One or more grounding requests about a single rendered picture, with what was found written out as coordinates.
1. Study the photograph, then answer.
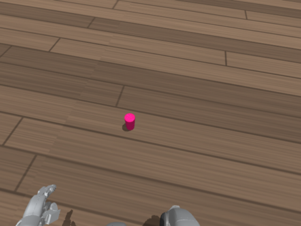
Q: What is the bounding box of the left robot arm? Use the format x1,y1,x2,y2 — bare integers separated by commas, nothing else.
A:
16,215,42,226

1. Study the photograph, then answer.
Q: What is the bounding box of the cup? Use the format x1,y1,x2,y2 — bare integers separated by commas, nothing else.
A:
124,113,135,130

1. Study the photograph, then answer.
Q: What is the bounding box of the left robot hand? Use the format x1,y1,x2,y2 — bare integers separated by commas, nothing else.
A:
23,185,60,226

